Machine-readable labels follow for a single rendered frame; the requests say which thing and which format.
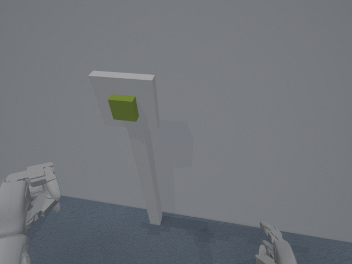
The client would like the panel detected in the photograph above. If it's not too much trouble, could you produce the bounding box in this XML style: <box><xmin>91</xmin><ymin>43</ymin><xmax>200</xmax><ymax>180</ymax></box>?
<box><xmin>89</xmin><ymin>70</ymin><xmax>162</xmax><ymax>226</ymax></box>

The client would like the robot right hand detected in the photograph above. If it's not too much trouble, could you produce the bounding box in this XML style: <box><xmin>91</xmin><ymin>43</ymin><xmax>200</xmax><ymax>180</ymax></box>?
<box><xmin>255</xmin><ymin>221</ymin><xmax>297</xmax><ymax>264</ymax></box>

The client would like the button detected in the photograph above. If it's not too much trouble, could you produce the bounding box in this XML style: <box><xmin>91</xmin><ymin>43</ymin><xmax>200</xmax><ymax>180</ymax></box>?
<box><xmin>108</xmin><ymin>95</ymin><xmax>139</xmax><ymax>122</ymax></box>

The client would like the robot left hand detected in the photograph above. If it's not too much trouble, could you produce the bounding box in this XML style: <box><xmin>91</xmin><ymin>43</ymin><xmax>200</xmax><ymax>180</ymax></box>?
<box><xmin>0</xmin><ymin>162</ymin><xmax>61</xmax><ymax>237</ymax></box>

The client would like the robot left forearm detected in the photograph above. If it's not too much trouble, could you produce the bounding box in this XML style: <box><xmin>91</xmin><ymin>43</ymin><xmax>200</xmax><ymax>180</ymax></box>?
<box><xmin>0</xmin><ymin>234</ymin><xmax>32</xmax><ymax>264</ymax></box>

